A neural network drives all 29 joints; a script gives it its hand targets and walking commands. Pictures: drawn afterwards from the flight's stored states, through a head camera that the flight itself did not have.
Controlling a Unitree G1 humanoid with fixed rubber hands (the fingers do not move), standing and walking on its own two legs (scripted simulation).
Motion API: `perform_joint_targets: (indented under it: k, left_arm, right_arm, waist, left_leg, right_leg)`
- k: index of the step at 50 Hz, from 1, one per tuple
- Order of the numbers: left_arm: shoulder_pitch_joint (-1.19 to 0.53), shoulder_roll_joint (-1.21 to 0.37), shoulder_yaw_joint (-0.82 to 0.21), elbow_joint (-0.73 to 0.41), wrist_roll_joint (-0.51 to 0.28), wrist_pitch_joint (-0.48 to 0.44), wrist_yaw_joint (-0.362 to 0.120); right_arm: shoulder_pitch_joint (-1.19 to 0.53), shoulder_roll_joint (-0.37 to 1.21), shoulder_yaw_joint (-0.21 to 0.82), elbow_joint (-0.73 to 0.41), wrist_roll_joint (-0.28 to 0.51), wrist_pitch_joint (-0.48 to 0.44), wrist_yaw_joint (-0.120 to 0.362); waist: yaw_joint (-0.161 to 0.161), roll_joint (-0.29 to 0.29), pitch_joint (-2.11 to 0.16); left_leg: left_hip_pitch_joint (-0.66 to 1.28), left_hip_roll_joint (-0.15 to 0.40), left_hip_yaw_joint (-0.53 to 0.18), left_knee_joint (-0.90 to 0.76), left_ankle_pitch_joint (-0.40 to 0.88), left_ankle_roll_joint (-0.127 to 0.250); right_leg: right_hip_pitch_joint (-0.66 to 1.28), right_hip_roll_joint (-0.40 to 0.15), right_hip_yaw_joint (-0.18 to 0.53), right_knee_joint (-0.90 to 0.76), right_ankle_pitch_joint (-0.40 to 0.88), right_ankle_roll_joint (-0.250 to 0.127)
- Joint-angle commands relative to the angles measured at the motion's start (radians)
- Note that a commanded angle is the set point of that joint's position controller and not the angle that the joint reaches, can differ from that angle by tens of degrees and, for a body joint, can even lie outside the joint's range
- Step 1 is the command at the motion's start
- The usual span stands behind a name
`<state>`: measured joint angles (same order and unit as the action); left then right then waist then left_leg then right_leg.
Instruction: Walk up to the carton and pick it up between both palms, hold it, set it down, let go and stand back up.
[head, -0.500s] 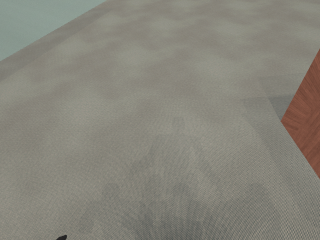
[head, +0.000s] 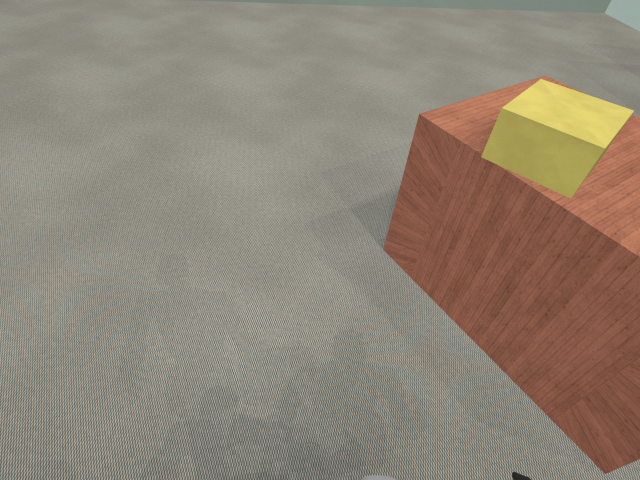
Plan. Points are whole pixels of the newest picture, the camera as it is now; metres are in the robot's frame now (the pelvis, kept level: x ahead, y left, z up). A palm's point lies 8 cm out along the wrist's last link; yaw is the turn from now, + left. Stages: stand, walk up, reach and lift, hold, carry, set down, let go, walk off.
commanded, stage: walk up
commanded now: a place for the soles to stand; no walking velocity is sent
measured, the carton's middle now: (554, 134) +0.97 -0.68 -0.05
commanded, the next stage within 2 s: none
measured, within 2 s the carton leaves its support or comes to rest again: neither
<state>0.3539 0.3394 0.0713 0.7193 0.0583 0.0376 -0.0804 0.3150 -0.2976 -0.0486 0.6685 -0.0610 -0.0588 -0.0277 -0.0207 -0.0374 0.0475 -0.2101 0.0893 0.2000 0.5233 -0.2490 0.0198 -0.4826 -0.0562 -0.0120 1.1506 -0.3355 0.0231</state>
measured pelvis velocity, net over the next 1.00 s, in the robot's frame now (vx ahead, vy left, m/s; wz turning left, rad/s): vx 0.47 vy -0.12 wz -0.69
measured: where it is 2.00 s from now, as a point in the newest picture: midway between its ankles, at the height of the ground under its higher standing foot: (375, 339)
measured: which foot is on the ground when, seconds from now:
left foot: down 0.00-0.30, up 0.32-0.72, down 0.74-1.00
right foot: up 0.00-0.26, down 0.28-0.76, up 0.78-1.00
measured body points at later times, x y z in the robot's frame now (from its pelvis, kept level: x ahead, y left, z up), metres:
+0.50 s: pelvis +0.23 -0.09 +0.00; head +0.25 -0.15 +0.45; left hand +0.39 +0.15 -0.09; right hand +0.25 -0.37 -0.13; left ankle +0.31 +0.09 -0.65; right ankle +0.22 -0.17 -0.73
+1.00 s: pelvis +0.47 -0.12 +0.00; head +0.49 -0.12 +0.45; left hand +0.72 +0.03 -0.11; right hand +0.34 -0.37 -0.10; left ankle +0.54 -0.05 -0.73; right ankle +0.41 -0.25 -0.66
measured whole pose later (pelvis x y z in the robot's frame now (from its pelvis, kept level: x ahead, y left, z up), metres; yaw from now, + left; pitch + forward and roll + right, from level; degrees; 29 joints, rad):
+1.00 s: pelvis +0.47 -0.12 +0.00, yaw -39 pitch -3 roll +0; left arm 0.35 0.29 0.05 0.65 0.03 0.00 -0.02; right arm 0.40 -0.30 -0.02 0.65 -0.04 -0.05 0.01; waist -0.04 -0.03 0.09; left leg -0.18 0.06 0.21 0.53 -0.29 0.04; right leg -0.52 -0.03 0.03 1.11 -0.32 0.01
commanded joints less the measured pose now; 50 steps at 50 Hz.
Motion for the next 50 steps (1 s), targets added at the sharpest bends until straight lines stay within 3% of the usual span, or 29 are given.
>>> perform_joint_targets:
  k: [1, 4, 6, 10, 11, 12, 13, 14, 15, 16, 17, 18, 19, 20, 22, 25, 28, 30, 33, 36, 37, 38, 39, 40, 42, 43, 44, 47, 50]
  left_arm:
    - [-0.061, 0.022, 0.004, -0.085, -0.023, -0.021, -0.03]
    - [-0.138, 0.007, 0.0, -0.099, -0.026, -0.035, -0.039]
    - [-0.188, 0.017, 0.005, -0.107, -0.015, -0.041, -0.043]
    - [-0.146, 0.021, 0.008, -0.098, -0.013, -0.056, -0.026]
    - [-0.108, 0.029, 0.012, -0.096, -0.008, -0.06, -0.013]
    - [-0.018, 0.049, 0.023, -0.077, -0.002, -0.066, 0.004]
    - [0.136, 0.111, 0.051, -0.025, 0.001, -0.074, 0.03]
    - [0.236, 0.209, 0.07, -0.009, 0.001, -0.081, 0.054]
    - [0.212, 0.298, 0.074, -0.051, -0.021, -0.08, 0.071]
    - [0.197, 0.281, 0.074, -0.048, -0.044, -0.07, 0.085]
    - [0.149, 0.243, 0.062, -0.05, -0.046, -0.063, 0.096]
    - [0.101, 0.221, 0.052, -0.068, -0.036, -0.063, 0.106]
    - [0.048, 0.193, 0.04, -0.079, -0.036, -0.065, 0.108]
    - [-0.005, 0.162, 0.028, -0.084, -0.038, -0.073, 0.101]
    - [-0.03, 0.119, 0.013, -0.074, -0.038, -0.095, 0.087]
    - [0.007, 0.109, 0.015, -0.062, -0.029, -0.117, 0.08]
    - [0.075, 0.097, 0.015, -0.056, -0.022, -0.121, 0.073]
    - [0.101, 0.111, 0.022, -0.058, -0.013, -0.116, 0.073]
    - [0.096, 0.127, 0.029, -0.075, -0.011, -0.106, 0.075]
    - [0.102, 0.062, 0.0, -0.104, -0.018, -0.097, 0.076]
    - [0.142, 0.001, -0.025, -0.117, -0.016, -0.098, 0.07]
    - [0.223, -0.038, -0.038, -0.138, -0.015, -0.092, 0.07]
    - [0.248, 0.043, -0.013, -0.153, -0.01, -0.068, 0.088]
    - [0.194, 0.092, 0.0, -0.141, 0.013, -0.054, 0.094]
    - [0.098, 0.075, 0.005, -0.127, 0.005, -0.053, 0.082]
    - [0.089, 0.048, 0.002, -0.125, -0.009, -0.052, 0.075]
    - [0.106, 0.019, -0.001, -0.125, -0.022, -0.052, 0.07]
    - [0.073, -0.021, -0.011, -0.13, -0.031, -0.054, 0.056]
    - [-0.007, -0.031, -0.015, -0.153, -0.029, -0.055, 0.047]
  right_arm:
    - [-0.003, -0.142, -0.047, -0.038, -0.003, -0.034, 0.01]
    - [0.028, -0.178, -0.05, -0.025, 0.0, -0.041, 0.015]
    - [0.048, -0.188, -0.053, -0.019, 0.007, -0.043, 0.015]
    - [0.063, -0.219, -0.062, -0.012, 0.003, -0.025, 0.01]
    - [0.067, -0.222, -0.059, -0.015, 0.008, -0.018, 0.01]
    - [0.059, -0.219, -0.052, -0.015, 0.012, -0.009, 0.014]
    - [0.085, -0.176, -0.027, -0.022, 0.011, -0.001, 0.021]
    - [0.121, -0.112, -0.001, -0.062, 0.007, 0.004, 0.039]
    - [0.14, -0.133, -0.014, -0.13, 0.033, 0.007, 0.055]
    - [0.071, -0.182, -0.022, -0.155, 0.034, 0.019, 0.06]
    - [0.021, -0.178, -0.025, -0.166, 0.031, 0.019, 0.069]
    - [0.027, -0.149, -0.02, -0.17, 0.03, 0.011, 0.075]
    - [0.047, -0.138, -0.02, -0.157, 0.025, 0.005, 0.079]
    - [0.096, -0.126, -0.021, -0.139, 0.024, 0.002, 0.084]
    - [0.139, -0.101, -0.015, -0.102, 0.023, 0.002, 0.092]
    - [0.105, -0.078, -0.004, -0.108, 0.019, 0.016, 0.09]
    - [-0.049, -0.066, 0.013, -0.158, 0.02, 0.017, 0.08]
    - [-0.087, -0.063, 0.012, -0.174, 0.016, 0.013, 0.076]
    - [-0.05, -0.064, -0.002, -0.162, 0.01, 0.007, 0.068]
    - [0.158, -0.133, -0.034, -0.121, -0.005, -0.016, 0.048]
    - [0.244, -0.187, -0.044, -0.107, -0.021, -0.021, 0.039]
    - [0.252, -0.254, -0.049, -0.124, -0.035, -0.018, 0.024]
    - [0.2, -0.286, -0.075, -0.127, -0.011, 0.0, 0.017]
    - [0.149, -0.236, -0.054, -0.133, 0.011, 0.005, 0.017]
    - [0.13, -0.163, -0.023, -0.125, 0.022, 0.002, 0.02]
    - [0.114, -0.142, -0.018, -0.113, 0.02, 0.001, 0.021]
    - [0.093, -0.126, -0.013, -0.098, 0.02, 0.0, 0.026]
    - [0.106, -0.121, -0.008, -0.074, 0.023, -0.009, 0.034]
    - [0.122, -0.136, -0.012, -0.061, 0.022, -0.009, 0.034]
  waist:
    - [-0.017, 0.213, 0.117]
    - [-0.033, 0.214, 0.114]
    - [-0.044, 0.152, 0.089]
    - [-0.01, 0.124, 0.033]
    - [0.011, 0.117, 0.015]
    - [0.067, 0.073, -0.034]
    - [0.143, -0.07, -0.137]
    - [0.178, -0.263, -0.178]
    - [0.147, -0.319, -0.21]
    - [0.158, -0.163, -0.194]
    - [0.135, -0.09, -0.1]
    - [0.108, -0.059, -0.028]
    - [0.067, -0.024, 0.026]
    - [0.024, -0.028, 0.047]
    - [-0.008, -0.061, 0.008]
    - [-0.006, -0.082, -0.014]
    - [0.06, -0.077, 0.019]
    - [0.076, -0.065, 0.021]
    - [0.052, -0.072, -0.006]
    - [-0.05, 0.052, -0.043]
    - [-0.085, 0.194, -0.124]
    - [-0.056, 0.318, -0.151]
    - [-0.029, 0.282, -0.131]
    - [-0.022, 0.202, -0.044]
    - [-0.036, 0.106, 0.076]
    - [-0.027, 0.107, 0.106]
    - [-0.009, 0.128, 0.102]
    - [-0.009, 0.192, 0.064]
    - [-0.027, 0.201, 0.059]
  left_leg:
    - [0.038, 0.243, -0.158, -0.341, -0.125, 0.199]
    - [0.05, 0.249, -0.035, -0.35, -0.068, 0.191]
    - [0.028, 0.256, 0.006, -0.363, -0.067, 0.193]
    - [0.085, 0.256, 0.085, -0.231, 0.056, 0.176]
    - [0.091, 0.256, 0.094, -0.13, 0.155, 0.17]
    - [0.083, 0.237, 0.122, 0.045, 0.253, 0.157]
    - [0.014, 0.169, 0.161, 0.37, 0.279, 0.123]
    - [-0.264, 0.089, 0.096, 0.644, -0.037, 0.066]
    - [-0.538, -0.052, -0.044, 0.775, -0.293, 0.005]
    - [-0.558, -0.015, -0.179, 0.818, -0.289, 0.005]
    - [-0.572, 0.02, -0.207, 0.846, -0.209, 0.0]
    - [-0.547, 0.045, -0.21, 0.816, -0.141, -0.009]
    - [-0.472, 0.065, -0.221, 0.754, -0.092, -0.012]
    - [-0.383, 0.07, -0.227, 0.677, -0.069, -0.015]
    - [-0.288, 0.033, -0.202, 0.616, -0.012, -0.031]
    - [-0.31, 0.014, -0.184, 0.474, 0.057, -0.051]
    - [-0.361, 0.008, -0.182, 0.249, 0.081, -0.061]
    - [-0.314, -0.005, -0.183, 0.151, 0.118, -0.051]
    - [-0.18, -0.026, -0.184, 0.093, 0.135, -0.023]
    - [0.183, -0.033, -0.206, 0.041, 0.121, 0.041]
    - [0.306, 0.123, -0.387, -0.016, -0.09, 0.084]
    - [0.362, 0.372, -0.801, -0.174, -0.309, 0.132]
    - [0.29, 0.46, -1.041, -0.303, -0.466, 0.205]
    - [0.198, 0.439, -1.006, -0.347, -0.471, 0.186]
    - [0.088, 0.318, -0.602, -0.274, -0.097, 0.135]
    - [0.02, 0.268, -0.429, -0.258, 0.056, 0.128]
    - [-0.015, 0.229, -0.328, -0.25, 0.112, 0.127]
    - [0.018, 0.188, -0.196, -0.224, 0.204, 0.16]
    - [0.062, 0.202, -0.135, -0.211, 0.233, 0.171]
  right_leg:
    - [-0.179, -0.099, 0.018, -0.172, 0.103, 0.0]
    - [-0.113, -0.116, -0.024, -0.343, 0.204, -0.014]
    - [-0.03, -0.089, -0.073, -0.395, 0.252, -0.022]
    - [0.102, -0.022, -0.121, -0.475, 0.181, -0.068]
    - [0.159, 0.01, -0.141, -0.494, 0.133, -0.09]
    - [0.265, 0.049, -0.146, -0.535, 0.11, -0.115]
    - [0.459, 0.093, -0.093, -0.56, 0.034, -0.159]
    - [0.666, -0.075, 0.272, -0.606, -0.052, -0.23]
    - [0.803, -0.27, 0.794, -0.781, -0.086, -0.347]
    - [0.761, -0.312, 0.829, -0.849, -0.136, -0.372]
    - [0.652, -0.292, 0.712, -0.865, -0.041, -0.316]
    - [0.541, -0.267, 0.584, -0.846, 0.145, -0.265]
    - [0.384, -0.224, 0.47, -0.84, 0.262, -0.24]
    - [0.271, -0.163, 0.362, -0.843, 0.283, -0.226]
    - [0.216, -0.083, 0.266, -0.853, 0.311, -0.214]
    - [0.249, -0.055, 0.23, -0.862, 0.313, -0.22]
    - [0.291, -0.067, 0.269, -0.841, 0.327, -0.242]
    - [0.311, -0.092, 0.317, -0.812, 0.325, -0.244]
    - [0.285, -0.093, 0.34, -0.757, 0.238, -0.21]
    - [0.071, -0.028, 0.319, -0.469, 0.179, -0.13]
    - [-0.002, 0.051, 0.216, -0.207, 0.101, -0.09]
    - [-0.149, 0.156, 0.124, 0.029, -0.251, -0.041]
    - [-0.193, 0.104, 0.105, 0.146, -0.24, -0.027]
    - [-0.189, 0.057, 0.134, 0.201, -0.175, -0.024]
    - [-0.177, 0.007, 0.122, 0.159, -0.049, -0.019]
    - [-0.135, -0.01, 0.127, 0.095, -0.017, -0.019]
    - [-0.088, -0.011, 0.119, 0.062, -0.008, -0.018]
    - [-0.079, 0.001, 0.065, -0.046, 0.024, -0.014]
    - [-0.105, -0.006, 0.025, -0.214, 0.078, -0.015]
